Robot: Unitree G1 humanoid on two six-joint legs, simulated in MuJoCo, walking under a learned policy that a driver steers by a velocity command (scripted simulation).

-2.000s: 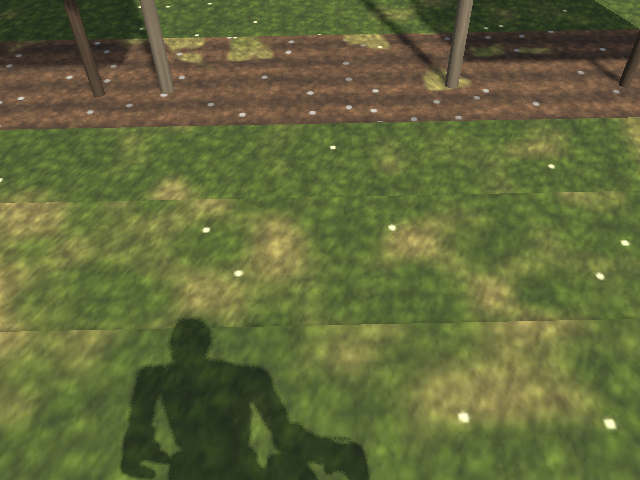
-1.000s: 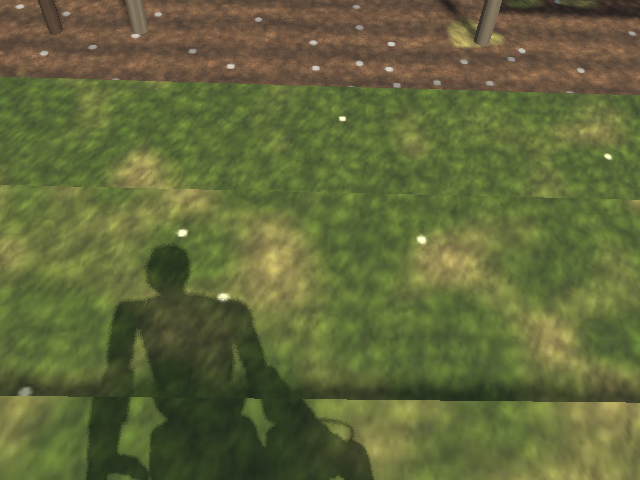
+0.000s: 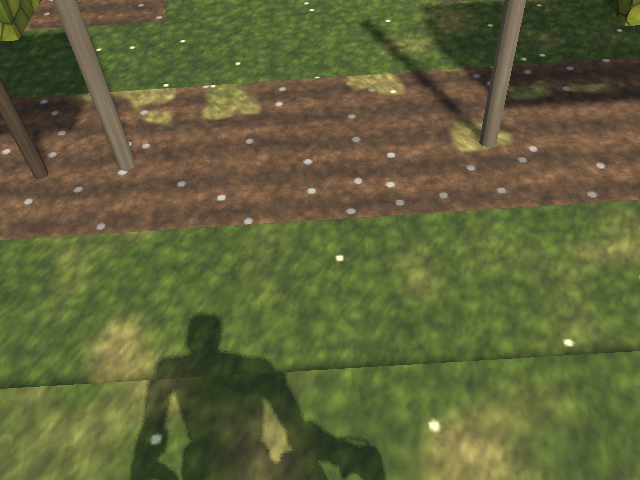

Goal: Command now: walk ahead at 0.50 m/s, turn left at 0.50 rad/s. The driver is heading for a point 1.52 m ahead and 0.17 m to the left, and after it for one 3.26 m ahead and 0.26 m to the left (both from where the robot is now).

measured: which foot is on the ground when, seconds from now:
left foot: up 0.00-0.42, down 0.44-0.86, up 0.88-1.00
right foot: down 0.00-0.42, up 0.44-0.82, down 0.84-1.00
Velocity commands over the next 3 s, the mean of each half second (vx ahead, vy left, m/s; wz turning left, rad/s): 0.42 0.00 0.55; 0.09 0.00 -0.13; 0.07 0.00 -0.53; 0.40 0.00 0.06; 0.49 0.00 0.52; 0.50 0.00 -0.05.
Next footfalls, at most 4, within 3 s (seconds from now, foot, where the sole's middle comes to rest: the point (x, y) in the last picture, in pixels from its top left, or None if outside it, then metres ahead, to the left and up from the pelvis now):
0.44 left None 0.40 0.17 -0.97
0.84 right None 0.45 0.00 -0.97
1.24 left None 0.39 0.19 -0.97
1.70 right None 0.46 -0.04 -0.97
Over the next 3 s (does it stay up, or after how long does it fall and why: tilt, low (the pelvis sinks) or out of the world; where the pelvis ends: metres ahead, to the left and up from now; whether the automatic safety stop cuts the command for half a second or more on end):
stays up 1.13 0.11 -0.40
